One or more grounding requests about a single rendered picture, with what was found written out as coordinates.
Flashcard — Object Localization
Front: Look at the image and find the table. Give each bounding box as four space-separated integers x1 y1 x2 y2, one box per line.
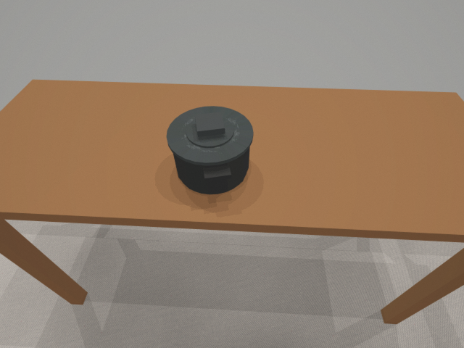
0 80 464 324

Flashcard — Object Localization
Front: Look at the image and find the knob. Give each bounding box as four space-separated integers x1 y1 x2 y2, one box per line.
195 112 225 137

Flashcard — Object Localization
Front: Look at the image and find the pot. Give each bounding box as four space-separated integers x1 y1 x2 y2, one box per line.
173 147 250 194

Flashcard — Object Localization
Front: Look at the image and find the lid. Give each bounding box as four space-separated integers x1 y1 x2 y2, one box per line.
166 106 254 166

